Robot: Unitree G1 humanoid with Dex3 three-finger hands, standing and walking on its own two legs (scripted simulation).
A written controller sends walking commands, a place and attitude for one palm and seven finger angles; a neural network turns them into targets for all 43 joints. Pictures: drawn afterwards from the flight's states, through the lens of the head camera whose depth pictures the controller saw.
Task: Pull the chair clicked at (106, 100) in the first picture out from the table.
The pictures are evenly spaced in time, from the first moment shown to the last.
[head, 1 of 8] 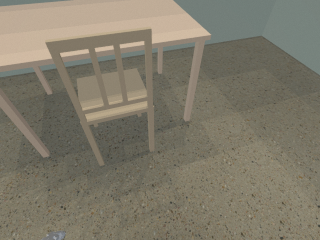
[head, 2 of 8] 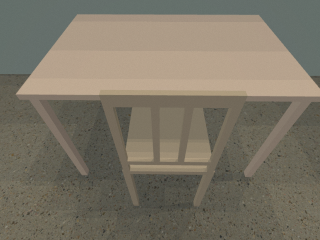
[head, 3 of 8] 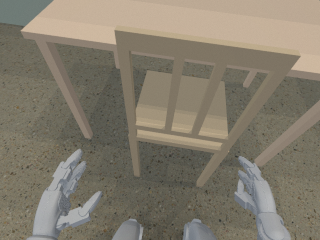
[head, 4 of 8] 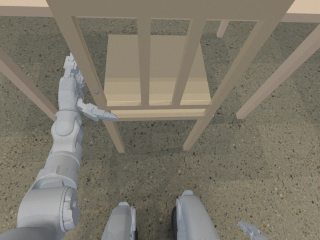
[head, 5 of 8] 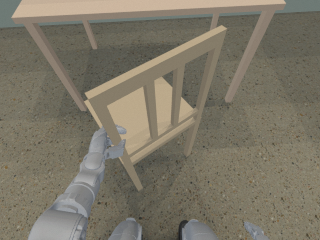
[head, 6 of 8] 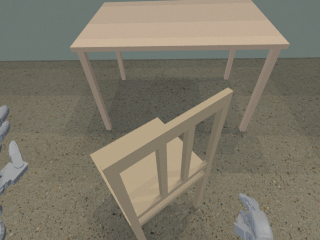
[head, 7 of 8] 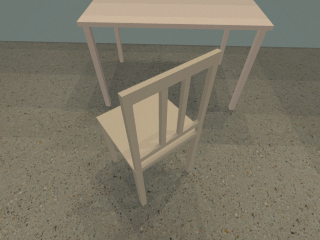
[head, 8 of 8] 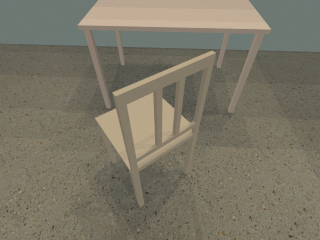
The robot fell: no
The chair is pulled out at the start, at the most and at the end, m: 0.00 0.58 0.58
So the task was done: yes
